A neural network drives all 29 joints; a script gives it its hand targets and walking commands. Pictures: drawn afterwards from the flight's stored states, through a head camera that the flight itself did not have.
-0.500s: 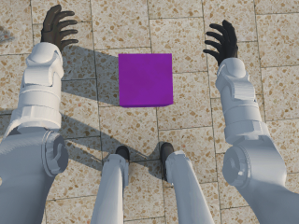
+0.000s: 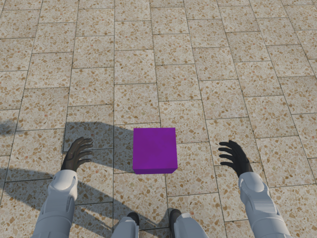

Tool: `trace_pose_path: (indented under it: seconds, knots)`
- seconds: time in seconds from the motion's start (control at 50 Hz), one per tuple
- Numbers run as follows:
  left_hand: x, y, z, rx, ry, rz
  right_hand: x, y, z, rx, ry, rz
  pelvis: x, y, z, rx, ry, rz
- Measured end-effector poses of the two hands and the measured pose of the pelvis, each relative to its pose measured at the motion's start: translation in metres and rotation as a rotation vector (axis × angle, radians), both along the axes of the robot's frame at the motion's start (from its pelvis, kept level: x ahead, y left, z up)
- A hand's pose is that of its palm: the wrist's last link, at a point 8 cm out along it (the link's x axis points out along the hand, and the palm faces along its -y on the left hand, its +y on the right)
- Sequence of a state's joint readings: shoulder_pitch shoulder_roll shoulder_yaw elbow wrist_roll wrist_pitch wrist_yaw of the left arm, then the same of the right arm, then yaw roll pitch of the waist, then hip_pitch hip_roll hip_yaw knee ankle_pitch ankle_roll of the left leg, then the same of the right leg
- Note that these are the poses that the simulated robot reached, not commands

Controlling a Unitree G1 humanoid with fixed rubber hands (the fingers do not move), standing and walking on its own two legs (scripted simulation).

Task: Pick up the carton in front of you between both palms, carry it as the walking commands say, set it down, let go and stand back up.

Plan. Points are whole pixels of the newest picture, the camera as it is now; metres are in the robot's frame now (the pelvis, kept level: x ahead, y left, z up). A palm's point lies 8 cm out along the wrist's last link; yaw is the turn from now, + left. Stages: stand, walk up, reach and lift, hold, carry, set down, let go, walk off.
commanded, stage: let go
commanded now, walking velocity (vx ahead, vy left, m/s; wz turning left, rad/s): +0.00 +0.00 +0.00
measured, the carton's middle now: (154, 152) +0.44 -0.01 -0.61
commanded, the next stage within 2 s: stand in 0.78 s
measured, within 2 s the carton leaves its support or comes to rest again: neither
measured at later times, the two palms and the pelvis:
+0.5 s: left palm (44, 226) +0.18 +0.24 -0.03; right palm (267, 214) +0.18 -0.23 -0.03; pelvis +0.02 +0.00 +0.04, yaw -1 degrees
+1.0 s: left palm (23, 237) +0.16 +0.28 -0.04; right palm (286, 217) +0.17 -0.28 -0.04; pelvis +0.03 +0.00 +0.03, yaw +0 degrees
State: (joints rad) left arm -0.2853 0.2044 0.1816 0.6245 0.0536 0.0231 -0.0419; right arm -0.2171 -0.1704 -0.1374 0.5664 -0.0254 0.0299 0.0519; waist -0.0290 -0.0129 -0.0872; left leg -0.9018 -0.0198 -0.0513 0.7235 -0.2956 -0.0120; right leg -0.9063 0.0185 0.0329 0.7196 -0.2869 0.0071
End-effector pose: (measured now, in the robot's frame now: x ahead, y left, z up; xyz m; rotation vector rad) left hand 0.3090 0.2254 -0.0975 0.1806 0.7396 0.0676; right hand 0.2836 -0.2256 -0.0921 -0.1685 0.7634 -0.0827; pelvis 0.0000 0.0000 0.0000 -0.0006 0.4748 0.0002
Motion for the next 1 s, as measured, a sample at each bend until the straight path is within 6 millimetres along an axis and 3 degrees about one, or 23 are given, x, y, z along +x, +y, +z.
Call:
trace_pose_path:
  seconds: [0.22, 0.34, 0.48, 0.8, 1.0]
  knots:
    - [-0.077, 0.005, 0.046, 0.001, 0.022, -0.008, -0.078, -0.007, 0.048, -0.001, 0.017, -0.016, 0.019, 0.0, 0.031, 0.0, -0.262, -0.009]
    - [-0.108, 0.008, 0.063, -0.001, 0.032, -0.008, -0.101, -0.009, 0.062, 0.002, 0.02, -0.013, 0.025, 0.002, 0.039, -0.002, -0.4, -0.012]
    - [-0.124, 0.01, 0.071, -0.004, 0.049, -0.003, -0.102, -0.004, 0.065, 0.007, 0.024, 0.012, 0.024, 0.004, 0.04, -0.002, -0.512, -0.01]
    - [-0.128, 0.008, 0.065, 0.015, 0.057, 0.008, -0.1, -0.013, 0.067, -0.049, 0.048, -0.012, 0.022, 0.0, 0.036, -0.002, -0.565, -0.012]
    - [-0.145, 0.057, 0.053, 0.173, 0.15, 0.058, -0.112, -0.053, 0.048, -0.175, 0.114, -0.032, 0.03, 0.001, 0.033, -0.005, -0.482, -0.005]
